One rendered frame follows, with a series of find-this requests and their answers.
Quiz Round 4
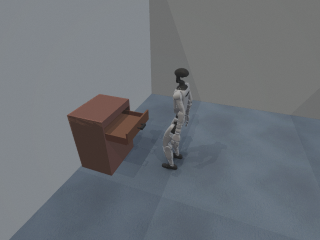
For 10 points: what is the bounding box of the robot right hand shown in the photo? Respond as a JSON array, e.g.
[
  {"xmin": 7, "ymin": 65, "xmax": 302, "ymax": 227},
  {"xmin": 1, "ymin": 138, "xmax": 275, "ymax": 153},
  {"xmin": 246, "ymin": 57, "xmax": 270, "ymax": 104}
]
[{"xmin": 184, "ymin": 115, "xmax": 190, "ymax": 127}]

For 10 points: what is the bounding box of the handle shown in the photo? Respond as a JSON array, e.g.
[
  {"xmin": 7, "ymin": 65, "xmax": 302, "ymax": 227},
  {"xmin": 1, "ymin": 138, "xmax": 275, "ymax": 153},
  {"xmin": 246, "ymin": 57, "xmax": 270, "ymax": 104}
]
[{"xmin": 137, "ymin": 123, "xmax": 146, "ymax": 130}]

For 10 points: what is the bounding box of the robot left forearm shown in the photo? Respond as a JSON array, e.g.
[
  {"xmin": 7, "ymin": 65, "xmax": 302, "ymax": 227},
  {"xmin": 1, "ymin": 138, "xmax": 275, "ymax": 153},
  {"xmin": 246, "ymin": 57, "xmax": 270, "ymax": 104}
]
[{"xmin": 175, "ymin": 112, "xmax": 184, "ymax": 135}]

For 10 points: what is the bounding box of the robot right upper arm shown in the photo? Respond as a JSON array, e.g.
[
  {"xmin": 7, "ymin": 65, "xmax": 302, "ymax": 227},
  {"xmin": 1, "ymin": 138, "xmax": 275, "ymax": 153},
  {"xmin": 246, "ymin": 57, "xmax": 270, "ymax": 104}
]
[{"xmin": 185, "ymin": 83, "xmax": 193, "ymax": 104}]

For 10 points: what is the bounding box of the robot foot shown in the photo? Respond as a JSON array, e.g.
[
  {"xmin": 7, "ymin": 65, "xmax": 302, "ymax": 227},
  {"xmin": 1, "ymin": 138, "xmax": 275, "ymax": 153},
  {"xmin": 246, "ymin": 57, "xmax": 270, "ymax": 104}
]
[
  {"xmin": 173, "ymin": 152, "xmax": 183, "ymax": 159},
  {"xmin": 162, "ymin": 163, "xmax": 178, "ymax": 170}
]

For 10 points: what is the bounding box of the robot right forearm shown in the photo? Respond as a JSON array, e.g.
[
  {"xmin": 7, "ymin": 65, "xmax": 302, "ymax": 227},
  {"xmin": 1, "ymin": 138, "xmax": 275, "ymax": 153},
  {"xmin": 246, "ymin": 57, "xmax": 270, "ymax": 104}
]
[{"xmin": 185, "ymin": 102, "xmax": 192, "ymax": 116}]

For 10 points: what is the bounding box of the drawer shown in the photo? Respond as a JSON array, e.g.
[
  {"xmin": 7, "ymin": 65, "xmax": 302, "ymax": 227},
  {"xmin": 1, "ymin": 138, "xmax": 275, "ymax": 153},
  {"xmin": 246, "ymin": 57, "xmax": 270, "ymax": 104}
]
[{"xmin": 104, "ymin": 109, "xmax": 149, "ymax": 145}]

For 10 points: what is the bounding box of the right robot foot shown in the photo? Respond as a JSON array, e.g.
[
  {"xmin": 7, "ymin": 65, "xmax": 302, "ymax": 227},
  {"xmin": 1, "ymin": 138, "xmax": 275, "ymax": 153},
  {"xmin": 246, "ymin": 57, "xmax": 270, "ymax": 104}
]
[{"xmin": 173, "ymin": 152, "xmax": 183, "ymax": 159}]

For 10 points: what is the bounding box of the robot left hand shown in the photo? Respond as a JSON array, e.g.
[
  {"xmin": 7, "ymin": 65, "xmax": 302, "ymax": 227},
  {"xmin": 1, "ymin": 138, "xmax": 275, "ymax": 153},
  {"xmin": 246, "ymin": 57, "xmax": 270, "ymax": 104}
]
[{"xmin": 171, "ymin": 134, "xmax": 181, "ymax": 147}]

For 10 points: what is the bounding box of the robot left upper arm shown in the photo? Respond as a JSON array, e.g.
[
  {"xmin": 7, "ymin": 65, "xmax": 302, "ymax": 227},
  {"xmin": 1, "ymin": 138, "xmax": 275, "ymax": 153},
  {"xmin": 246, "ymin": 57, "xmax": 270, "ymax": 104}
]
[{"xmin": 173, "ymin": 90, "xmax": 186, "ymax": 117}]

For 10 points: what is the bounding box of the left robot foot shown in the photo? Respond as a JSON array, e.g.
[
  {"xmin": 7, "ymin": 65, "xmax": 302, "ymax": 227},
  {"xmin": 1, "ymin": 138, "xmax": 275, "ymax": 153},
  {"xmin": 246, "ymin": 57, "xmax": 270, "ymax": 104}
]
[{"xmin": 162, "ymin": 163, "xmax": 178, "ymax": 170}]

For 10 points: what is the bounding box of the cabinet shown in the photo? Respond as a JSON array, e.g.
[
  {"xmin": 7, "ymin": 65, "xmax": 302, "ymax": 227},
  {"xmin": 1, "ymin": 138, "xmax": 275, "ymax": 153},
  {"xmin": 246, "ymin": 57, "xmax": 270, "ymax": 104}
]
[{"xmin": 67, "ymin": 94, "xmax": 134, "ymax": 176}]

